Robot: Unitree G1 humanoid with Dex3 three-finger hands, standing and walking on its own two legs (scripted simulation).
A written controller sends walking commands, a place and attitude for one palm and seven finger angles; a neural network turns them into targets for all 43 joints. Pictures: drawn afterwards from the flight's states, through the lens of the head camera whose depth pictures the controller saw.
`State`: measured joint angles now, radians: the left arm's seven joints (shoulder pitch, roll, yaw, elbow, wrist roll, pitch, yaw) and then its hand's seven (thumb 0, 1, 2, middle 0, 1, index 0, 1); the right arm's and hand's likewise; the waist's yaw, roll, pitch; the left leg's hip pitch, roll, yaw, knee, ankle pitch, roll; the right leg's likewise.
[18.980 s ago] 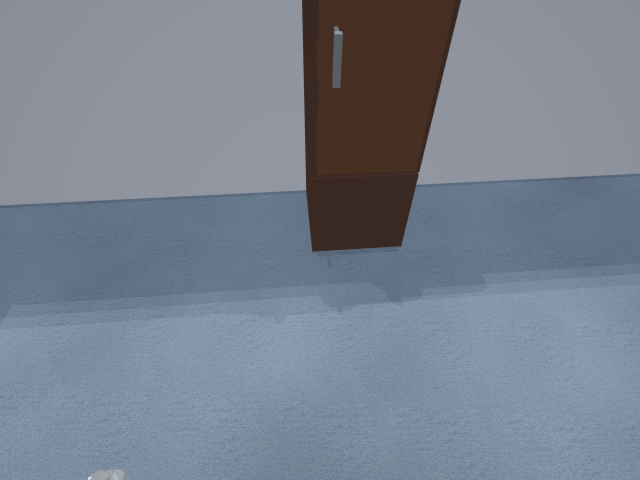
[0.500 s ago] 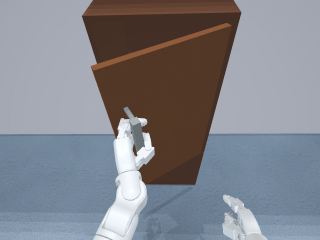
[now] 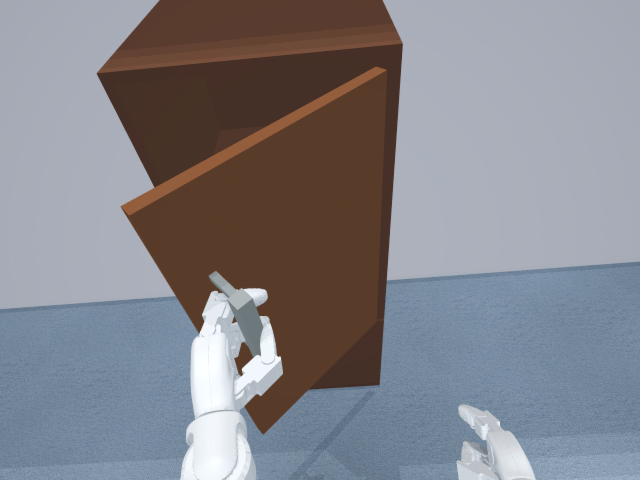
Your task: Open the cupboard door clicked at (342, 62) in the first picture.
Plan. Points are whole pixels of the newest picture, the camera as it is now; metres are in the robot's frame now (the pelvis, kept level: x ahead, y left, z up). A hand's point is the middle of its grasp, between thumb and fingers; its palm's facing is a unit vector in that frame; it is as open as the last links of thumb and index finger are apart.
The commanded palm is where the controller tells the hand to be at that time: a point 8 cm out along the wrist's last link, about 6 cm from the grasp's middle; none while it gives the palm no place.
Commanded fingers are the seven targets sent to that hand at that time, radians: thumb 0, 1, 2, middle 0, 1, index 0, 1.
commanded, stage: pull the door open along its arc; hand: left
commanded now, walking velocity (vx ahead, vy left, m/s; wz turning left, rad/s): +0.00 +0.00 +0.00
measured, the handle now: (242, 321) +0.29 +0.10 +0.08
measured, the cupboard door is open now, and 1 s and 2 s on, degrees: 43 40 40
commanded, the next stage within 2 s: open thumb and fingers to let go in 0.50 s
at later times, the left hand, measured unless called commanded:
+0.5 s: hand (274, 354) +0.25 +0.05 +0.09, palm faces +0.33 -0.94 -0.07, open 6.6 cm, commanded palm +0.20 +0.10 +0.08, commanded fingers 0.00 0.90 0.90 -0.40 -1.35 -0.40 -1.35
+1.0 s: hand (247, 351) +0.25 +0.08 +0.09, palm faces +0.36 -0.93 -0.06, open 10.2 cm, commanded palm +0.21 +0.10 +0.08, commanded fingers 0.00 -0.50 0.30 -0.30 -1.20 -0.30 -1.20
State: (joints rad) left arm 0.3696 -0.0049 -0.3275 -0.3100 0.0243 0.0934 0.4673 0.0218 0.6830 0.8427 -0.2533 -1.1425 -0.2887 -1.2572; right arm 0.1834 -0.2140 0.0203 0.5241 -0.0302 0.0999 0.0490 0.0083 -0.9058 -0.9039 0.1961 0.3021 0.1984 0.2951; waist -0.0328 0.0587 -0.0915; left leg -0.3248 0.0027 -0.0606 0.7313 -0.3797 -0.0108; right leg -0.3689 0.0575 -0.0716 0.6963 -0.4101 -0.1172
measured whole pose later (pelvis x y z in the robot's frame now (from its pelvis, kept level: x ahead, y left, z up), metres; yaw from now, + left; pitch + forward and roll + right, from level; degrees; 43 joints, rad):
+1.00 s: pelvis -0.06 +0.02 -0.01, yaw +2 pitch +4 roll +1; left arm 0.00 -0.09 -0.29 0.05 0.06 -0.03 0.62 0.01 0.06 0.57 -0.32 -1.25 -0.33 -1.25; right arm 0.14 -0.18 0.00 0.59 -0.04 0.01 0.01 0.01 -0.91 -0.90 0.20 0.30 0.20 0.30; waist 0.01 0.06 -0.07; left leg -0.40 -0.02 -0.09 0.72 -0.39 -0.04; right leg -0.46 0.03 -0.11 0.73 -0.35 -0.09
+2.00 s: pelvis -0.07 +0.06 -0.01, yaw -2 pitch +3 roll +0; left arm 0.05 -0.06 -0.32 0.05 0.04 -0.13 0.28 -0.01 -0.50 0.30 -0.09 -0.31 -0.10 -0.30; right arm 0.26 -0.20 0.03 0.51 0.00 -0.02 0.02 0.01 -0.91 -0.90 0.20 0.30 0.20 0.30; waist 0.01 0.04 -0.05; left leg -0.39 -0.03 -0.02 0.75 -0.40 0.02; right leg -0.47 0.02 -0.03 0.74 -0.32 -0.04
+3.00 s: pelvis -0.05 +0.06 -0.02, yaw -1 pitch +5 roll +0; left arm 0.52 0.12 -0.17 -0.43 -0.05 -0.10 0.07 -0.01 -0.50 0.30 -0.15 -0.30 -0.15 -0.30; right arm 0.29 -0.21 0.06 0.43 0.01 -0.12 -0.03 0.01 -0.90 -0.90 0.20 0.30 0.20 0.30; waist 0.02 0.06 -0.10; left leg -0.49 -0.03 -0.03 0.89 -0.50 0.01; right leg -0.55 0.02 -0.05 0.87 -0.41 -0.04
